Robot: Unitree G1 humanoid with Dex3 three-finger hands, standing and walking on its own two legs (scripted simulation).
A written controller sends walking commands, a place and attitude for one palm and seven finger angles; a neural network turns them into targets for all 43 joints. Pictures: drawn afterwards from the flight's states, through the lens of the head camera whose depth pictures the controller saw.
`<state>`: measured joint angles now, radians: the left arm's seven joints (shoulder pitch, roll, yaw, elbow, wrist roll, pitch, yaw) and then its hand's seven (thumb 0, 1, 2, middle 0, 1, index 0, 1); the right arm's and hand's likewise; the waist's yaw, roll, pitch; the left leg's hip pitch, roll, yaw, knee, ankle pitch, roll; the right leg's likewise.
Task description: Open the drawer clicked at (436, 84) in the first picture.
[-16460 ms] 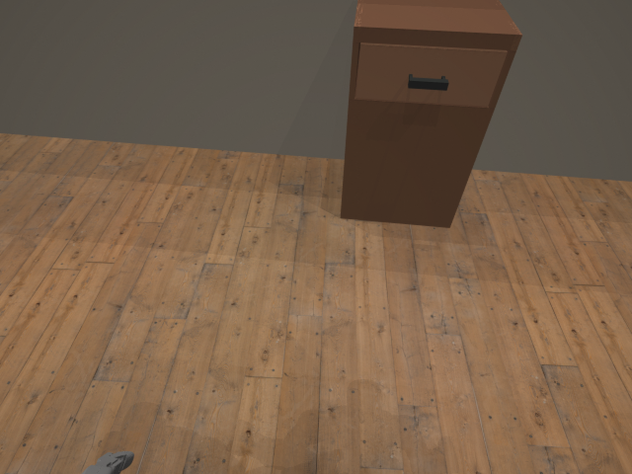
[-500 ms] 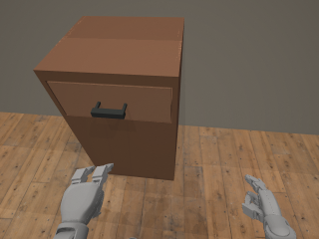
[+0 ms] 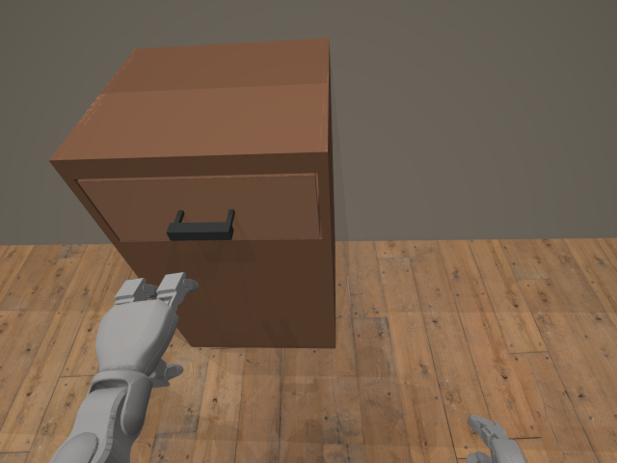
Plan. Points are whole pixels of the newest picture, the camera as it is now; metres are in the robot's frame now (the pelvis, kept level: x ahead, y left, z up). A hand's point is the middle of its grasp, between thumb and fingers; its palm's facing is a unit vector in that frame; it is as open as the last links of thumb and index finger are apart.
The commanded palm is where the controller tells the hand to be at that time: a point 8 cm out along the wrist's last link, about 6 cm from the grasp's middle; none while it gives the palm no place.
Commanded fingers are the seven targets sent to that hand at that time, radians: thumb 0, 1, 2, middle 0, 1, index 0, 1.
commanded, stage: raise the hand with hooked fingers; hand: left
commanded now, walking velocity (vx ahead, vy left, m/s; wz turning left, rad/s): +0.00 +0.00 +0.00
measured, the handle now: (203, 223) +0.54 +0.26 -0.06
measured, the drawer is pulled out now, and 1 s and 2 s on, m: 0.00 0.00 0.00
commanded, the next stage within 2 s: move the hooked fingers above the handle in 0.98 s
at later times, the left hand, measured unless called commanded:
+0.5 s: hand (111, 270) +0.33 +0.28 +0.09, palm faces +0.07 -0.06 -1.00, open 13.7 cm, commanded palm +0.30 +0.29 +0.14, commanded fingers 0.00 -0.50 0.30 -0.30 -1.20 -0.30 -1.20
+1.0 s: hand (113, 263) +0.33 +0.28 +0.10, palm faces +0.08 -0.07 -0.99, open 13.8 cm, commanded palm +0.30 +0.28 +0.15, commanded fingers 0.00 -0.50 0.30 -0.30 -1.20 -0.30 -1.20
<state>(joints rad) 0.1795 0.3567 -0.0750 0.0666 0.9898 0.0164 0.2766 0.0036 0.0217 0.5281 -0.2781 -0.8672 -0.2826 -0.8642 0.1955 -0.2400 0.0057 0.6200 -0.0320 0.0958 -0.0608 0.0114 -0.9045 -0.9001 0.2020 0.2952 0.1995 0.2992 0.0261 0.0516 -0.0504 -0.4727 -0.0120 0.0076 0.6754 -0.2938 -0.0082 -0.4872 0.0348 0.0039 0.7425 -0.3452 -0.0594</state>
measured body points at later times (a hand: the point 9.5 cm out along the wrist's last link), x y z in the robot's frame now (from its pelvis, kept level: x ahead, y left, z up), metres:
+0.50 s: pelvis +0.03 +0.04 +0.02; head +0.05 +0.02 +0.46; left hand +0.32 +0.29 +0.14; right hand +0.26 -0.15 -0.08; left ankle +0.03 +0.13 -0.72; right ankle +0.02 -0.08 -0.72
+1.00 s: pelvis +0.03 +0.03 +0.02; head +0.07 +0.00 +0.47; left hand +0.32 +0.28 +0.15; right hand +0.22 -0.20 -0.10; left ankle +0.03 +0.13 -0.72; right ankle +0.02 -0.08 -0.72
